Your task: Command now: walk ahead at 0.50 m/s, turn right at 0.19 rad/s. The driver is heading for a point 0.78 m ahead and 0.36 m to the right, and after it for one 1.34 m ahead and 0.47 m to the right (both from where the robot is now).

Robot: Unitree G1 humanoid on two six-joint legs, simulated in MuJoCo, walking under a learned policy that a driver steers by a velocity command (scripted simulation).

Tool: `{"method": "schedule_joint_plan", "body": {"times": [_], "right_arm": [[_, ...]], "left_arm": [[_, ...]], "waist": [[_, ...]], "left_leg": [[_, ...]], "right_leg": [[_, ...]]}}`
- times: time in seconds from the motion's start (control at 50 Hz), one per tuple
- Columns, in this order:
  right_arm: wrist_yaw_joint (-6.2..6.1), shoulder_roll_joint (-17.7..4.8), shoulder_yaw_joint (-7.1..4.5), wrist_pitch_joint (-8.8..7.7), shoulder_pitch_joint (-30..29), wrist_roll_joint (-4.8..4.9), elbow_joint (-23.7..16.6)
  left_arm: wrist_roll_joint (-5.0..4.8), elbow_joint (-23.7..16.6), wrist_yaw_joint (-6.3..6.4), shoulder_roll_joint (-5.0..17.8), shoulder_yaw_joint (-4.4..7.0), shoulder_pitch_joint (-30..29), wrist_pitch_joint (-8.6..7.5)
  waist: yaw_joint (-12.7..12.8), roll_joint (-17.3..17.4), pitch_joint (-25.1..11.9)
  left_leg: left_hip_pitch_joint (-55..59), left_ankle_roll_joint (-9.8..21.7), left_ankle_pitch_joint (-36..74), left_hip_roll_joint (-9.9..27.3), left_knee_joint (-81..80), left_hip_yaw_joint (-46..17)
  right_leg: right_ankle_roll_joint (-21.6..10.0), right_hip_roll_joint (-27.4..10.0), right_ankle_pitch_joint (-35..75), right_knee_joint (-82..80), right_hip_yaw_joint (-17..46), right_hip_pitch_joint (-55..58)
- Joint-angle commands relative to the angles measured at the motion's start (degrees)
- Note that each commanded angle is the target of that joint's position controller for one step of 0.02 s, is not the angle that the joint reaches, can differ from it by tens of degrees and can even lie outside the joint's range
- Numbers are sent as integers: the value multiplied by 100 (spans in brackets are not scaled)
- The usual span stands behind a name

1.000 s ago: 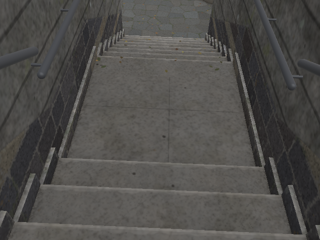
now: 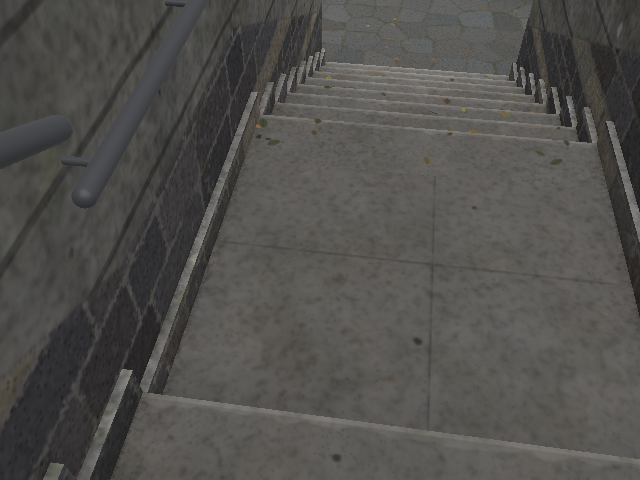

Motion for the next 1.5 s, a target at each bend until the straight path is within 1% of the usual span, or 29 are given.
{"method": "schedule_joint_plan", "body": {"times": [0.02, 0.12, 0.26, 0.32, 0.34, 0.36, 0.4, 0.46, 0.48, 0.54, 0.6, 0.66, 0.72, 0.76, 0.78, 0.8, 0.82, 0.86, 0.9, 0.94, 1.04, 1.18, 1.24, 1.32, 1.34, 1.38, 1.42, 1.44, 1.5], "right_arm": [[-219, 33, 145, -174, 583, -12, 100], [18, 40, 334, -64, 743, -170, 293], [-364, -574, -40, 218, 1398, 73, 576], [173, -602, -61, 361, 990, -348, 516], [492, 355, 136, 362, 1922, -210, 523], [588, -166, 0, 256, 489, 110, -159], [248, -869, -208, -52, -2112, 357, -1121], [-174, -47, -53, -42, -1342, -30, -1003], [-175, 86, -35, 11, -1313, -92, -906], [12, -11, 44, 134, -1014, -68, -1039], [80, -337, 121, 93, -2255, 1, -1374], [94, -531, 93, 251, -2635, 65, -1834], [80, -813, -1, 236, -2343, 21, -1765], [-9, -1564, -401, 61, -731, 293, -1271], [-13, -1937, -556, -44, 517, 123, -934], [197, -1983, -525, 35, 572, -43, -1102], [273, -1847, -589, 153, 471, -171, -1187], [331, -492, -153, 130, -607, -25, -1293], [181, 67, 39, 15, -989, -31, -1080], [-73, -16, 30, -315, -1227, 223, -1042], [-3, -1055, -108, -295, -267, -40, -321], [-211, -91, 260, -234, 1324, 22, 331], [-97, -607, 149, -245, 837, -10, 139], [-259, -1189, -113, -204, 925, 293, 254], [-349, -1106, -208, 238, 726, 868, 262], [-292, -781, -81, 409, 821, 686, 322], [-123, -766, -210, 56, 283, 590, -170], [-12, -883, -292, -179, 614, 1072, -242], [-297, -852, -310, 58, -550, 1063, -1063]], "left_arm": [[-58, -179, 11, -10, -73, 190, 16], [-94, -474, -137, 134, -109, -653, 171], [-48, -632, -60, 141, -61, -1778, 133], [-159, 638, 20, 1290, 577, 1865, -71], [-169, 991, -28, 1748, 642, 3213, 5], [-93, 1216, -13, 1585, 697, 3956, 46], [-327, 820, 3, 937, 531, 2534, -51], [-181, 243, -33, -111, 32, 702, -208], [-375, 17, -13, -36, 23, 326, -281], [-205, -48, -18, 346, 51, 448, -280], [-183, 142, 198, -28, -43, 1469, -343], [12, -7, 34, 473, -35, 1486, -194], [-226, 4, 76, 567, 13, 1803, -107], [-99, -64, -123, 799, 48, 1531, -15], [-256, 45, -264, -280, -154, 2553, -79], [-518, 43, -344, -321, -121, 3392, -92], [-535, -427, -348, 201, -21, 2369, -82], [-397, -498, -28, 272, 38, 1337, -34], [-289, -540, -66, -204, -76, 1247, 2], [-149, -475, -262, -103, -30, 826, -5], [-241, -693, -307, 293, 143, 198, 59], [-224, -1155, -420, 157, 20, -1710, 13], [-231, -1409, -460, 62, -82, -1953, 70], [-31, -1376, -360, 658, 7, -2448, 142], [-1156, -1492, -316, 544, 123, -2572, 185], [-1183, -769, -218, 545, 212, -428, 256], [-579, -99, 128, 1497, 363, 1507, 339], [-303, -91, 193, 1510, 425, 1969, 358], [-495, -205, 316, 1023, 356, 725, 300]], "waist": [[-90, 283, 372], [14, 464, 940], [-727, 525, 1223], [949, -262, -463], [834, -1275, -2676], [1533, -620, -2459], [1528, 209, -246], [66, 579, 812], [51, 443, 950], [-135, 92, 323], [745, 628, 257], [513, 130, 427], [502, 217, 770], [-273, 364, 182], [-175, 1647, -1513], [31, 1970, -2267], [-477, 1540, -1362], [51, 69, 71], [741, 179, 790], [414, 352, 646], [412, 285, 325], [-421, 312, 1074], [-253, 626, 1222], [-461, 427, 1444], [-296, 194, 1969], [552, 573, 596], [1248, -1041, -1313], [1398, -1039, -2703], [739, 502, -1978]], "left_leg": [[656, 1255, 978, 2081, -445, -1672], [-1050, 941, 174, 1952, -508, -1212], [866, 304, 983, 2060, 893, -933], [-1474, -410, 1218, 1326, 4561, 22], [-2590, -780, -2725, 679, 7382, -25], [-3948, -802, -2958, 492, 8234, -445], [-5292, -546, -2257, 951, 7334, -684], [-2913, 73, 235, 1548, 4120, -1670], [-2303, 7, 1070, 1492, 3035, -1465], [-751, -190, 2216, 980, 3049, -916], [-1997, -465, 5055, 1161, 369, -1464], [225, -592, 3973, 714, 734, -689], [209, -451, 2935, 640, -1183, -878], [2127, 167, 3581, 943, -1419, -711], [4760, 1375, 7296, 2062, 814, -1373], [5746, 2107, 8710, 3063, 1174, -2629], [5085, 2233, 6336, 3464, 299, -3776], [2050, 1442, 2535, 2903, -501, -2819], [-459, 972, 2295, 2394, -1144, -1962], [-1299, 883, 1783, 1621, -1646, -856], [726, 860, 4266, 2256, -1085, -971], [2440, 288, 2488, 1803, -742, -303], [55, 277, 1846, 1488, -1324, 428], [2094, -61, 3448, 1447, -457, 343], [1887, -134, 4890, 1658, 618, 154], [901, 28, 4496, 1584, 3389, -19], [-2616, -280, -3582, 428, 7896, -784], [-3399, -324, -3160, 381, 8065, -2268], [-3983, -642, -1416, 1048, 6409, -1405]], "right_leg": [[202, -400, 1817, -1474, 709, -1053], [-52, -158, 1707, -1417, 111, 800], [-27, 125, 389, -3752, -565, 1562], [-666, 170, 2599, -3189, -906, 6942], [-2030, -1056, 4967, -1515, 536, 9717], [-2129, -1244, 4609, -1935, 1426, 10025], [-1671, -1181, 143, -3129, 1719, 7203], [-1671, -880, -1362, -3772, 1477, 2618], [-1744, -717, -1359, -4152, 1223, 1697], [-1515, -59, -1110, -3090, 861, 313], [-1119, 347, -2735, -1741, 1042, 1666], [-1007, 552, -3792, -1469, 1340, -77], [-931, 449, -3945, -430, 2156, 1555], [-459, 811, -2070, 1546, 1832, 1551], [178, 1387, -4252, 4313, 1022, 69], [284, 1624, -5612, 6751, 410, -1824], [378, 1371, -5184, 7076, 386, -3275], [144, 445, -2874, 5667, 787, -2906], [-200, -218, -1525, 4122, 719, -1411], [-199, -93, 67, 1241, 289, -178], [-40, 143, 30, 689, 392, -729], [-11, -43, 1872, -1690, 234, -1808], [-67, 279, 1848, -1504, -555, 1387], [-8, 295, 295, -3000, -687, 885], [-193, 917, 205, -3334, -858, 828], [-498, 623, 1630, -4123, -560, 3839], [-1059, -960, 7277, -1601, 318, 8036], [-2083, -1939, 6698, -1179, 1214, 9060], [-1875, -1707, 624, -3137, 1617, 6579]]}}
